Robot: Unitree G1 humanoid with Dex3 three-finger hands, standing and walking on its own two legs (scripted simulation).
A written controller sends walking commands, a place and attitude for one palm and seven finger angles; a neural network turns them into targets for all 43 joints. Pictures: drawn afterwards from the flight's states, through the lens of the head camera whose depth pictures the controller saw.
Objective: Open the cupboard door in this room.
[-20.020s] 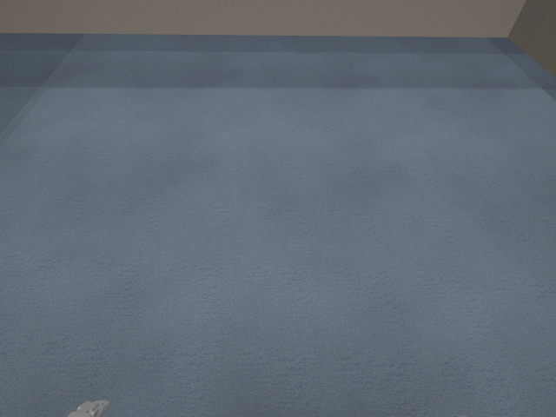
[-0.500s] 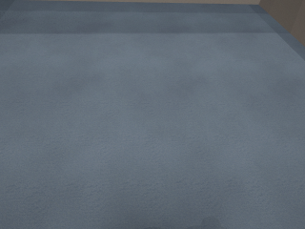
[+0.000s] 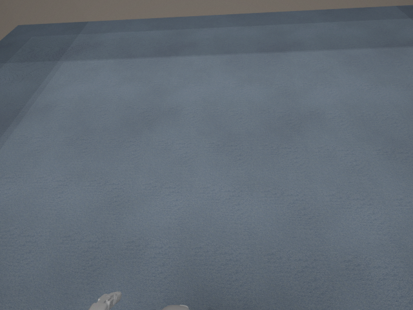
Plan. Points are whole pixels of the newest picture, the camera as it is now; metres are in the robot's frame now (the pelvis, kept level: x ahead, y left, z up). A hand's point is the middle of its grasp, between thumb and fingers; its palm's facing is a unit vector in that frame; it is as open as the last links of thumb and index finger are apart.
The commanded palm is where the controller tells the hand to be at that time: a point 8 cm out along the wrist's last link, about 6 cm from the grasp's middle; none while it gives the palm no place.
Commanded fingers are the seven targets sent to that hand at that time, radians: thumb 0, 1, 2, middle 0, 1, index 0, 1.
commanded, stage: turn or walk to find it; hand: left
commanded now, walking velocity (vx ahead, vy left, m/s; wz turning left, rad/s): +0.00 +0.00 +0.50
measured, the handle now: out of the picture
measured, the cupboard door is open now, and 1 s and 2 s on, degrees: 0 0 0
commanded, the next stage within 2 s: none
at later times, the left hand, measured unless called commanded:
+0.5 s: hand out of the picture -0.06 +0.26 -0.18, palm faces +0.30 -0.92 -0.25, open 7.4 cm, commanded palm none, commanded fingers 0.00 0.90 0.90 -0.20 -0.30 -0.20 -0.30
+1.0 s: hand out of the picture -0.04 +0.20 -0.14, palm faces +0.47 -0.84 -0.28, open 7.4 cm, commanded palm none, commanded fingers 0.00 0.90 0.90 -0.20 -0.30 -0.20 -0.30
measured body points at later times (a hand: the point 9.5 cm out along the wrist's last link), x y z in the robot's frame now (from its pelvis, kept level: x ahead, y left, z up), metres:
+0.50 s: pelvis -0.04 +0.04 +0.00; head -0.01 +0.07 +0.45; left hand -0.08 +0.30 -0.16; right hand +0.13 -0.19 -0.13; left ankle -0.06 +0.14 -0.73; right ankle -0.01 -0.10 -0.68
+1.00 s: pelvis -0.03 -0.01 +0.00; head +0.01 -0.03 +0.45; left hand -0.06 +0.24 -0.12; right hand +0.13 -0.23 -0.16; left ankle -0.12 +0.11 -0.64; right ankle +0.01 -0.10 -0.73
